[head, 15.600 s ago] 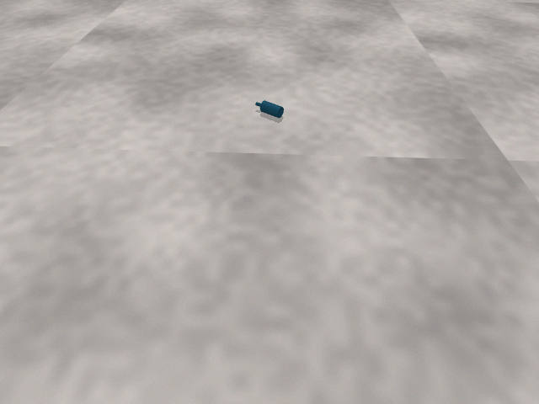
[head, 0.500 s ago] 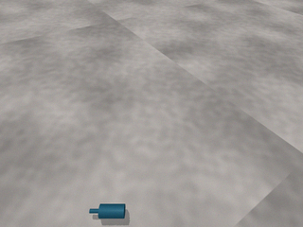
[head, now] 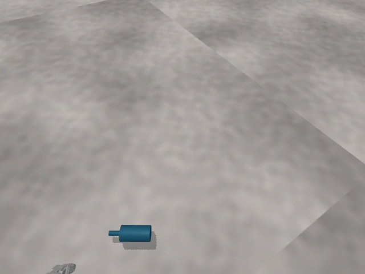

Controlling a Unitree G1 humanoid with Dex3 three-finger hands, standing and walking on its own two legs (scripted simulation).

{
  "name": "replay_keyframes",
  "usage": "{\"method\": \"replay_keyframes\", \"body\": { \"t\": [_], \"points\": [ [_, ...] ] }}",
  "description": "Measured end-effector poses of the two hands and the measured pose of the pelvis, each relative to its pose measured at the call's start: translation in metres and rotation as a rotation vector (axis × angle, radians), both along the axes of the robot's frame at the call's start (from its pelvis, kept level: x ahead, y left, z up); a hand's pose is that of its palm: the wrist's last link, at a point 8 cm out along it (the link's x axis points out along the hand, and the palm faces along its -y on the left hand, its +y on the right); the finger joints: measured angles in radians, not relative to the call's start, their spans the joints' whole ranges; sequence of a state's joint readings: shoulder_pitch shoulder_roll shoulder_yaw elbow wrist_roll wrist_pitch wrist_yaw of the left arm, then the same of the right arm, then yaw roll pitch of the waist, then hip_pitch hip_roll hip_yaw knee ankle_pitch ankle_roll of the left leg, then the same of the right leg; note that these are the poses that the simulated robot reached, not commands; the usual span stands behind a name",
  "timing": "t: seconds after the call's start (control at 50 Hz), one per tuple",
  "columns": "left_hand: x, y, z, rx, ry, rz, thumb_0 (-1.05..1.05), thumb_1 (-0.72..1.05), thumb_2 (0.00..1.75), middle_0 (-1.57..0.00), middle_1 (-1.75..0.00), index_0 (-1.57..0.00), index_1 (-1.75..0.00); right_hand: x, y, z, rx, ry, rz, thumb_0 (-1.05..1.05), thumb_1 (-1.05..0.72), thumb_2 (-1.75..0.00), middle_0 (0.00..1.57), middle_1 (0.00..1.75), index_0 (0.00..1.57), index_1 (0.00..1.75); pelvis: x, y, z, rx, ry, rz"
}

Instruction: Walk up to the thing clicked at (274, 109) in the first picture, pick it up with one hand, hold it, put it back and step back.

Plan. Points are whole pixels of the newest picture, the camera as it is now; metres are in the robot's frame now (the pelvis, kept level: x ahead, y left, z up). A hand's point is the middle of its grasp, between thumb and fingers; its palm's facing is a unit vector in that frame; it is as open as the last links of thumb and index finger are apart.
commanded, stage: rise first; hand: left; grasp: from above
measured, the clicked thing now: (129, 233) +0.44 +0.26 -0.73
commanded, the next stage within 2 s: none
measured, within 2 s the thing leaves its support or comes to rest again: neither
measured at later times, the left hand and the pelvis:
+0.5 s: hand out of the picture +0.15 +0.26 -0.21, palm faces -0.14 -0.89 -0.44, open 14.0 cm; pelvis +0.01 +0.01 -0.07, yaw -1 degrees
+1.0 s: hand out of the picture +0.14 +0.28 -0.29, palm faces -0.32 -0.76 -0.56, open 14.3 cm; pelvis -0.02 +0.01 -0.15, yaw -1 degrees
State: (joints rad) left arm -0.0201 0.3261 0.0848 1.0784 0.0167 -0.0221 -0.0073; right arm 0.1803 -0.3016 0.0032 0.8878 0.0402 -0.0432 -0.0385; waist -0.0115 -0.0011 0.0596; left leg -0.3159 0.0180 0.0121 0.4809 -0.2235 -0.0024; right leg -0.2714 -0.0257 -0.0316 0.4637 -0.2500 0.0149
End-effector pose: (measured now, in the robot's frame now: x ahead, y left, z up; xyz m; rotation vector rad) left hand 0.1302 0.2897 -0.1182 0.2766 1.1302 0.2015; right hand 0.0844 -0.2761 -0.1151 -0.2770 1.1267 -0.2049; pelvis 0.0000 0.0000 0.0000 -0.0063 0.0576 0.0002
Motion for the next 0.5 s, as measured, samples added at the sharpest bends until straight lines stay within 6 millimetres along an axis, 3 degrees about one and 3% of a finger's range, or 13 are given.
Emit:
{"method": "replay_keyframes", "body": {
  "t": [0.06, 0.14, 0.32, 0.5],
  "points": [
    [0.024, 0.002, -0.006, 0.005, -0.017, -0.052, 0.01, 0.56, 0.93, -0.14, -0.64, -0.15, -0.64, 0.000, 0.008, -0.005, 0.017, -0.024, -0.009, 0.01, -0.93, -0.90, 0.21, 0.29, 0.20, 0.30, -0.002, -0.001, -0.008, -0.002, 0.050, -0.006],
    [0.038, 0.005, -0.009, 0.035, -0.028, -0.096, 0.01, 0.31, 0.95, -0.10, -0.83, -0.12, -0.82, -0.002, 0.016, -0.010, 0.035, -0.043, -0.033, 0.01, -0.94, -0.90, 0.21, 0.29, 0.20, 0.30, 0.001, 0.000, -0.016, -0.003, 0.082, -0.014],
    [0.022, 0.010, -0.033, 0.087, 0.061, -0.118, 0.01, -0.27, 0.98, -0.07, -1.03, -0.08, -1.02, 0.022, 0.022, -0.025, 0.042, -0.134, -0.009, 0.01, -0.92, -0.90, 0.21, 0.29, 0.20, 0.30, 0.006, 0.006, -0.040, -0.010, 0.158, -0.015],
    [0.019, 0.012, -0.053, 0.130, 0.014, -0.171, 0.00, -0.51, 1.00, -0.07, -1.06, -0.07, -1.06, 0.063, 0.026, -0.042, 0.015, -0.236, 0.050, 0.01, -0.91, -0.90, 0.21, 0.29, 0.20, 0.30, 0.006, 0.006, -0.070, -0.021, 0.223, -0.009]
  ]
}}
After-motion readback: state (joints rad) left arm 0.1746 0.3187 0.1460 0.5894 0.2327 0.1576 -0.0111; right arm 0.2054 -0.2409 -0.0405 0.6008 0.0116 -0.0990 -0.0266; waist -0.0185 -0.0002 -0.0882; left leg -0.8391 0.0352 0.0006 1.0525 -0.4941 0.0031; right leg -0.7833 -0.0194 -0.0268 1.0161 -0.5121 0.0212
